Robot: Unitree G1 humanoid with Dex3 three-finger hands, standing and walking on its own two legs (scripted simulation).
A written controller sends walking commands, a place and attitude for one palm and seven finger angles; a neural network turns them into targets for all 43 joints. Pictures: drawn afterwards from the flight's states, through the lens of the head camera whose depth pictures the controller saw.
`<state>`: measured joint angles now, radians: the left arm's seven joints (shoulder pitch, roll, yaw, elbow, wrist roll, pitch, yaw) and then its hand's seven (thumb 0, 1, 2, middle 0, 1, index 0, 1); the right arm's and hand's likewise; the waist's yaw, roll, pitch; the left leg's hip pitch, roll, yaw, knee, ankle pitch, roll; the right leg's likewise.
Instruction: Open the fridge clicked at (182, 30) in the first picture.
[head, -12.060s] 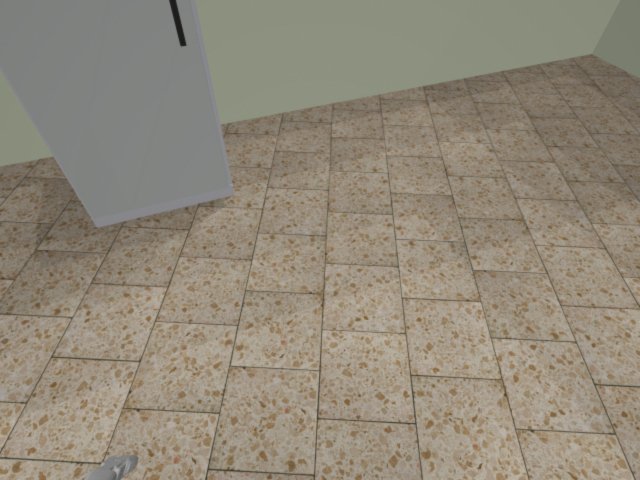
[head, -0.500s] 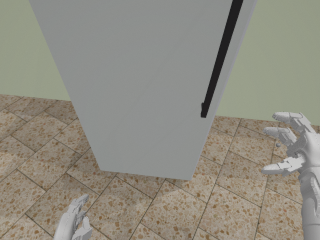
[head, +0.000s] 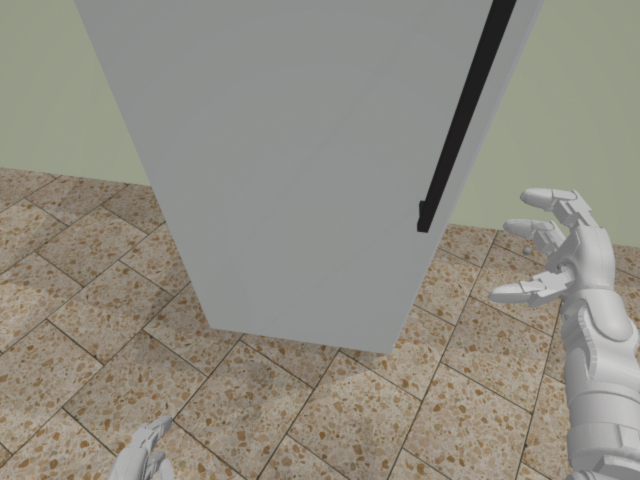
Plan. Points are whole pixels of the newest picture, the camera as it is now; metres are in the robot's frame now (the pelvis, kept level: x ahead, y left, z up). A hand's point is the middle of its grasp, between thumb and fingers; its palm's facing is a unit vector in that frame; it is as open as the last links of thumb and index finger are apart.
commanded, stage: move the hooked fingers beside the handle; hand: right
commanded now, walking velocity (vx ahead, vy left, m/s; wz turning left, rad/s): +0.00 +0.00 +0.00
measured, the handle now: (461, 105) +0.54 -0.13 +0.20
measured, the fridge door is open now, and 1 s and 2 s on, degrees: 0 0 0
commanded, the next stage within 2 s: feel for the door with the fingertips in 1.50 s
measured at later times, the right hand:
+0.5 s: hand (494, 218) +0.43 -0.19 +0.10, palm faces +0.07 +1.00 -0.01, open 14.0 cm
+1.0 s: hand (489, 204) +0.48 -0.20 +0.09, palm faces +0.08 +1.00 +0.00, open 14.0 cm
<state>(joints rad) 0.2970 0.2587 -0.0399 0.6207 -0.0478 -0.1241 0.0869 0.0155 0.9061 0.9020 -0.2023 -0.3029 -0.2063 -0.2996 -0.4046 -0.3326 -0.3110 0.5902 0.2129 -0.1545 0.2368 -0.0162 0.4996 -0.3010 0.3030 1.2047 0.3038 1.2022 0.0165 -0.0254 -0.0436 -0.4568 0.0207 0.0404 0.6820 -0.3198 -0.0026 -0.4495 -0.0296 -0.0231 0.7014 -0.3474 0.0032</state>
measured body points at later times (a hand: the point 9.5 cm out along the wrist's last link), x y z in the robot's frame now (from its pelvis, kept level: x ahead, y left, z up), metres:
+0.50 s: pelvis -0.01 +0.00 -0.01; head +0.05 +0.00 +0.44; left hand +0.07 +0.26 -0.12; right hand +0.43 -0.24 +0.11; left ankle +0.01 +0.12 -0.72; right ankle +0.00 -0.12 -0.72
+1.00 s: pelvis +0.00 -0.01 -0.01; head +0.08 -0.01 +0.43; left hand +0.01 +0.26 -0.13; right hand +0.47 -0.25 +0.09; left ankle +0.01 +0.12 -0.72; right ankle +0.00 -0.12 -0.72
